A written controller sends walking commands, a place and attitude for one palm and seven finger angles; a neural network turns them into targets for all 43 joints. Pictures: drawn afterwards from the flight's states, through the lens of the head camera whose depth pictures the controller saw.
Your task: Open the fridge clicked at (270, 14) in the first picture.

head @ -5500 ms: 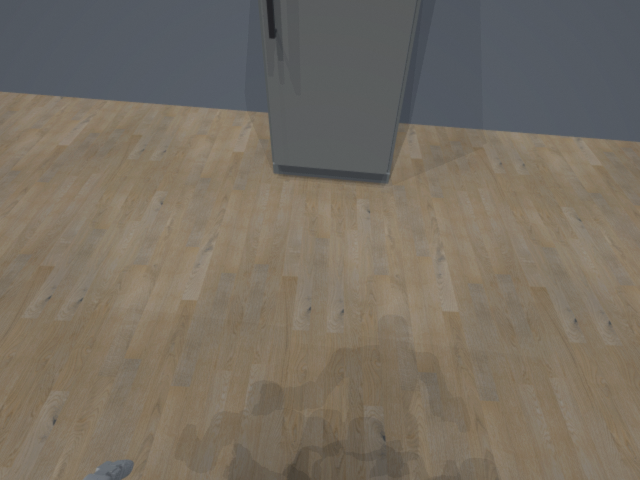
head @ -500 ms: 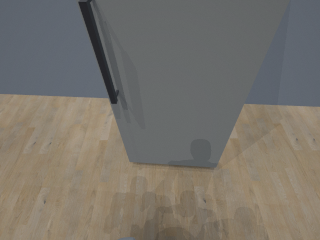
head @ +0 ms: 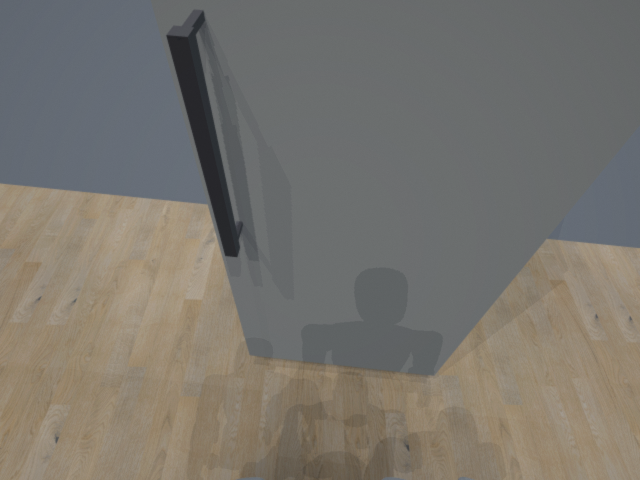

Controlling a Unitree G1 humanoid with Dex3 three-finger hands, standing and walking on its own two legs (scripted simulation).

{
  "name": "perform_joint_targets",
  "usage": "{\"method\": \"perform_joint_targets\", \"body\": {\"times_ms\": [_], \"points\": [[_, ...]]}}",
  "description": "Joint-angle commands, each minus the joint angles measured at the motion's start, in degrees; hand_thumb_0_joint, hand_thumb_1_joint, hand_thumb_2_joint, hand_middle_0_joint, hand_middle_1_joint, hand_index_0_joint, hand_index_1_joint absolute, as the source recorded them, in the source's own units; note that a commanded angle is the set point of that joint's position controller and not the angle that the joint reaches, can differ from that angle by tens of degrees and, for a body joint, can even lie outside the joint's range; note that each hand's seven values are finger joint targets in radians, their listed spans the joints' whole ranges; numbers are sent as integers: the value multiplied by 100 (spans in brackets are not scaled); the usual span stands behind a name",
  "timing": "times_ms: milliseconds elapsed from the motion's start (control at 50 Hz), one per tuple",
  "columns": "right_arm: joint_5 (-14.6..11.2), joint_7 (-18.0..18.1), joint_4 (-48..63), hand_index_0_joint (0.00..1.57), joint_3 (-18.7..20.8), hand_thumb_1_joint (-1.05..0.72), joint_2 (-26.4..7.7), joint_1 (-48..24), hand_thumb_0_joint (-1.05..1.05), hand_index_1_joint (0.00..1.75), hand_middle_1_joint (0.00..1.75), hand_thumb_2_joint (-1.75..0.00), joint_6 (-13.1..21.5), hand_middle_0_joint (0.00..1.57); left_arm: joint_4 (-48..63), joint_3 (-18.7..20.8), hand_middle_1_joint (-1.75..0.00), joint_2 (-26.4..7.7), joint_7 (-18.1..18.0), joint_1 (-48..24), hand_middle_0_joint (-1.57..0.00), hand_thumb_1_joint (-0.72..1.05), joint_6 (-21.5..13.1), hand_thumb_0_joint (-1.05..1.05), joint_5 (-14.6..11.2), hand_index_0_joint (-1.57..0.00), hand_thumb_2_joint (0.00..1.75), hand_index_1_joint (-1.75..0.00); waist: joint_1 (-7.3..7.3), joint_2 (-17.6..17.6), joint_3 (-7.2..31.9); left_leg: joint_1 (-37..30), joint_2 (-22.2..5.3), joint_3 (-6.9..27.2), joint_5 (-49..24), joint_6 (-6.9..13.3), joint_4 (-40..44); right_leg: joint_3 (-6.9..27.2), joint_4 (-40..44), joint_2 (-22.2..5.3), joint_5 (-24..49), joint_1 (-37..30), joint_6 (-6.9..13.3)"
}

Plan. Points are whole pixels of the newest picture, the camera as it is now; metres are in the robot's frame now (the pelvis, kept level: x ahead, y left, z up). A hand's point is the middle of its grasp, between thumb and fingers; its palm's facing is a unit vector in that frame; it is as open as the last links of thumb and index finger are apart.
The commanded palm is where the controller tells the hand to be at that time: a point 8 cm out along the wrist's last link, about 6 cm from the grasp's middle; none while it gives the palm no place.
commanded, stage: come to a stop and stand still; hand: left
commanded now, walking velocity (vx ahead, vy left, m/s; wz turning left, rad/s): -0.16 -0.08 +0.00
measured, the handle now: (218, 160) +0.47 +0.19 +0.12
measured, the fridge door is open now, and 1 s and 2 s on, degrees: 0 0 0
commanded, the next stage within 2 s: look again from close up in 1.44 s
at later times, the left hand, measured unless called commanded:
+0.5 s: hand out of the picture +0.03 +0.11 -0.14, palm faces +0.08 -0.95 -0.30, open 7.3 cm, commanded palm none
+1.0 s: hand out of the picture -0.07 +0.17 -0.17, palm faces +0.10 -0.98 -0.17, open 7.4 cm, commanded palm none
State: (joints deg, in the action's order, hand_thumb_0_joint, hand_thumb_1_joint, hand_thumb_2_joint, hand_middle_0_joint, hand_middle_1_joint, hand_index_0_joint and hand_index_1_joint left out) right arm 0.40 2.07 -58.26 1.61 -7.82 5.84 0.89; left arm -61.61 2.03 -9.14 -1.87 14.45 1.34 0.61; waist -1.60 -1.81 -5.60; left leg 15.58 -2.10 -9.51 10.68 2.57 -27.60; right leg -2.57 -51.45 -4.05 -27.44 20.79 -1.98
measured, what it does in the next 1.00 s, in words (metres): steps on the spot: right foot, then left foot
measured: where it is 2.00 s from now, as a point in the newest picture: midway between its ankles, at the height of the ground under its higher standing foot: outside the picture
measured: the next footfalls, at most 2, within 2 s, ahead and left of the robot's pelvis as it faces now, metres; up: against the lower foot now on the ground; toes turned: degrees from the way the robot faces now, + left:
right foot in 0.22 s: +0.05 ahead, -0.16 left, +0.00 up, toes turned -5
left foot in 0.84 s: -0.03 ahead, +0.09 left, +0.00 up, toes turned +3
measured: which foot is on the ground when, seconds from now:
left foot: down 0.00-0.22, up 0.24-0.82, down 0.84-1.00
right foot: up 0.00-0.20, down 0.22-0.84, up 0.86-1.00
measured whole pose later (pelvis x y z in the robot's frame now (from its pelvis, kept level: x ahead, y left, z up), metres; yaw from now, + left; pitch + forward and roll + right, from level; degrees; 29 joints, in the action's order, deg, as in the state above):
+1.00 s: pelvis -0.06 -0.02 +0.01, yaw +2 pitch +0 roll -1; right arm 1.5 1.4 -62.0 0.3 -6.2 19.0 -0.3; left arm -63.2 3.5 -12.1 0.1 17.5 2.2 1.6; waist -0.6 -3.0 1.6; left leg 6.1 -1.2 -1.2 13.3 0.2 -19.1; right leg -0.9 -51.2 -1.0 -16.9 24.9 -2.0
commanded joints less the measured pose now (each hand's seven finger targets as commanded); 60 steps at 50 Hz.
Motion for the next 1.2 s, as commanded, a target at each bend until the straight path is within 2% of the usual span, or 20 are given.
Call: {"method": "perform_joint_targets", "body": {"times_ms": [0,100,160,200,220,260,380,520,680,740,780,800,820,840,880,920,1080,1140,1160,1180], "points": [[74,86,169,20,317,-90,-1150,515,0,30,30,-90,-113,20,301,170,-30,-373,-25,605,-20,90,153,0,70,-20,90,-30,139,673,905,-678,-1891,1238,-3521,876,712,167,-386,47,22,190,1],[130,18,307,20,398,-90,-1187,248,0,30,30,-90,-175,20,611,203,-30,-358,9,321,-20,90,115,0,54,-20,90,-30,134,1425,863,-494,-1672,1087,-2852,655,535,14,682,110,329,-174,82],[73,-66,325,20,400,-90,-1104,235,0,30,30,-90,-237,20,544,214,-30,-492,-1,649,-20,90,14,0,66,-20,90,-30,-65,1009,901,104,-1208,835,-1041,211,43,-77,2312,106,1676,-1187,76],[-8,-143,505,20,274,-90,-422,432,0,30,30,-90,-289,20,685,268,-30,-1357,-38,330,-20,90,-132,0,170,-20,90,-30,46,-1492,561,914,29,353,2020,-428,-1645,2039,3498,-1749,3391,-846,756],[5,-123,509,20,311,-90,-611,346,0,30,30,-90,-388,20,768,247,-30,-1395,-25,284,-20,90,-112,0,125,-20,90,-30,-83,-1063,634,603,-33,903,2335,-386,-2334,1979,3669,-2041,2891,-261,1204],[66,-160,349,20,336,-90,-657,435,0,30,30,-90,-477,20,880,283,-30,-1276,-41,-286,-20,90,-81,0,120,-20,90,-30,100,-918,252,874,2,1133,1705,-352,-3197,1845,3904,-1602,1294,84,1121],[88,-200,189,20,337,-90,-890,738,0,30,30,-90,-414,20,731,275,-30,-1135,-72,176,-20,90,-188,0,47,-20,90,-30,-74,-511,589,1542,7,1152,940,-628,-3486,1284,3391,-1495,3157,-1523,937],[108,-234,258,20,279,-90,-875,656,0,30,30,-90,-467,20,588,303,-30,-1161,-82,499,-20,90,-179,0,84,-20,90,-30,-203,-720,620,1462,-63,1149,968,-699,-3027,1572,3714,-1520,1908,-1670,923],[38,-264,204,20,195,-90,-705,858,0,30,30,-90,-333,20,511,299,-30,-1255,-1,254,-20,90,-118,0,174,-20,90,-30,-90,-1149,447,188,67,621,1422,-494,-1290,1501,4367,-1262,-160,-648,882],[29,-215,-90,20,125,-90,-561,1610,0,30,30,-90,-210,20,419,284,-30,-1237,8,16,-20,90,-77,0,119,-20,90,-30,247,-983,637,-1053,278,358,814,-370,-8,1051,4258,-818,-347,-72,544],[37,-122,-268,20,120,-90,-667,1980,0,30,30,-90,-112,20,341,192,-30,-892,38,29,-20,90,-55,0,37,-20,90,-30,397,-79,598,-1757,-103,713,792,-336,990,630,3388,-412,-434,539,248],[110,-86,-203,20,172,-90,-1008,1949,0,30,30,-90,-63,20,359,115,-30,-525,63,155,-20,90,-38,0,-10,-20,90,-30,408,1276,329,-1212,-1097,2217,2263,-62,1836,189,2237,92,-150,884,83],[123,-45,2,20,185,-90,-1319,1525,0,30,30,-90,-109,20,402,80,-30,-351,57,86,-20,90,-8,0,3,-20,90,-30,331,1883,-287,-108,-1884,3097,3444,229,2569,-109,1433,299,53,968,23],[166,-17,136,20,153,-90,-1335,1165,0,30,30,-90,-124,20,389,108,-30,-396,87,32,-20,90,9,0,48,-20,90,-30,215,1379,-686,727,-2017,3138,3561,438,2778,200,797,175,349,718,52],[138,21,68,20,83,-90,-1078,804,0,30,30,-90,-36,20,120,178,-30,-493,167,327,-20,90,49,0,134,-20,90,-30,-31,1550,-403,586,-1373,2475,2600,166,2511,346,47,208,772,612,28],[98,45,27,20,50,-90,-929,988,0,30,30,-90,22,20,54,180,-30,-495,213,406,-20,90,2,0,117,-20,90,-30,33,1182,-405,86,-1112,1951,1726,146,2256,333,-311,243,1085,886,-21],[128,101,-401,20,71,-90,-767,1783,0,30,30,-90,70,20,274,12,-30,-265,149,-252,-20,90,-135,0,3,-20,90,-30,372,1263,143,-1095,-1215,1667,-2264,556,1057,-57,1688,197,417,132,-42],[32,86,-506,20,108,-90,-700,1836,0,30,30,-90,67,20,-14,44,-30,-355,105,342,-20,90,-232,0,-8,-20,90,-30,133,799,635,-699,-845,1326,-1954,90,329,-11,3150,132,2193,-1355,33],[-58,-21,-191,20,56,-90,-761,941,0,30,30,-90,191,20,-405,9,-30,-582,-184,949,-20,90,-321,0,50,-20,90,-30,-239,501,564,-207,-640,807,-1091,-236,-702,654,3045,-350,3598,-1267,269],[-15,-40,105,20,-38,-90,-374,1251,0,30,30,-90,206,20,-258,78,-30,-976,-127,929,-20,90,-406,0,75,-20,90,-30,17,-185,999,402,-29,687,-329,-355,-1149,811,2729,-881,6290,-2238,495]]}}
